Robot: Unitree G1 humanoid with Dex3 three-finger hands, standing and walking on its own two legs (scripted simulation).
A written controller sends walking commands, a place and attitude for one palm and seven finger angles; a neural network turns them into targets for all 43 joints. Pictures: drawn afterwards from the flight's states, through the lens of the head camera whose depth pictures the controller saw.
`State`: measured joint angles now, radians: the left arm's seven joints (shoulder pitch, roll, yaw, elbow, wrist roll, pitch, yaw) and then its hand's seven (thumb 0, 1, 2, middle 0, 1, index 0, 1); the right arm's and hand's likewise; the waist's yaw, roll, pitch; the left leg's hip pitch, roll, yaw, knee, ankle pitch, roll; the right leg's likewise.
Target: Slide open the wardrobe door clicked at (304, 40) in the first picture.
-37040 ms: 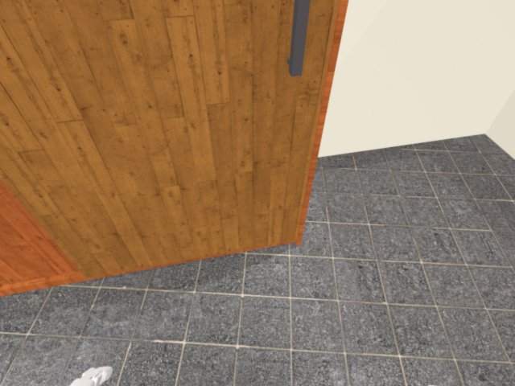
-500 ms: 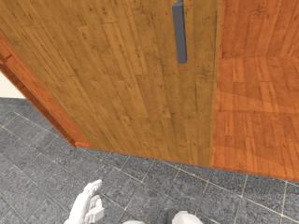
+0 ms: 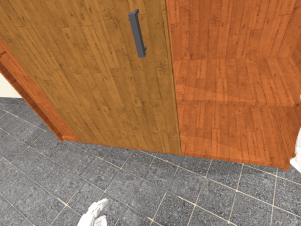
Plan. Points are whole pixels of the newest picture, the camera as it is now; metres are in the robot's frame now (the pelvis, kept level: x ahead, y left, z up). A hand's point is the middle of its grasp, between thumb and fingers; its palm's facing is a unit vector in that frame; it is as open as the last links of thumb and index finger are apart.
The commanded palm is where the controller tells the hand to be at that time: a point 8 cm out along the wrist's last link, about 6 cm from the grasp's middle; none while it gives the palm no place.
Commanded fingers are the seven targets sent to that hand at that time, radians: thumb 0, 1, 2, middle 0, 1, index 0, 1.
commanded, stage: stop stepping back and stand still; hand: right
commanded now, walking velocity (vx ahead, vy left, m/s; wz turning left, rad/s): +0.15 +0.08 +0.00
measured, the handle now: (139, 33) +0.77 +0.04 +0.20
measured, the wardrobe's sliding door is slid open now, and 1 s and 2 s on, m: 0.67 0.67 0.67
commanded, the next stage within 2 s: none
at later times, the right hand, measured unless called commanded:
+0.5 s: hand out of the picture +0.11 -0.31 +0.19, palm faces +0.41 +0.70 -0.59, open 7.4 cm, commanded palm +0.07 -0.36 +0.18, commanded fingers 0.00 -0.90 -0.90 0.20 0.30 0.20 0.30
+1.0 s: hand out of the picture +0.19 -0.37 +0.17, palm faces +0.48 +0.64 -0.60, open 7.4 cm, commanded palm +0.13 -0.38 +0.18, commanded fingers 0.00 -0.90 -0.90 0.20 0.30 0.20 0.30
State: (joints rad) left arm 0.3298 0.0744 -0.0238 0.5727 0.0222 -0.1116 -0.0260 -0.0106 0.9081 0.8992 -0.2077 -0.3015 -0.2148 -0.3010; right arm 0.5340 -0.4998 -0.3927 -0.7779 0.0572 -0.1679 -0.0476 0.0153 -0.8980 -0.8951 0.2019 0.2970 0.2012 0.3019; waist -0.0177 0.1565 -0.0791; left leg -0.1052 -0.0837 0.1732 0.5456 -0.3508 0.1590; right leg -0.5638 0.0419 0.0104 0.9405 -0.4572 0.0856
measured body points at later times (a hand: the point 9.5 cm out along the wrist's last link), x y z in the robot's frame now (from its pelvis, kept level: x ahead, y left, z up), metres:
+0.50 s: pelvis -0.06 -0.05 -0.02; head -0.04 -0.07 +0.43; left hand +0.08 +0.17 -0.12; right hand +0.09 -0.35 +0.22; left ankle -0.09 +0.08 -0.74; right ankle -0.04 -0.16 -0.70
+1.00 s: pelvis +0.01 -0.07 +0.00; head +0.06 -0.06 +0.45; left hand +0.19 +0.14 -0.11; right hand +0.16 -0.40 +0.20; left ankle -0.03 +0.03 -0.74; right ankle -0.01 -0.18 -0.71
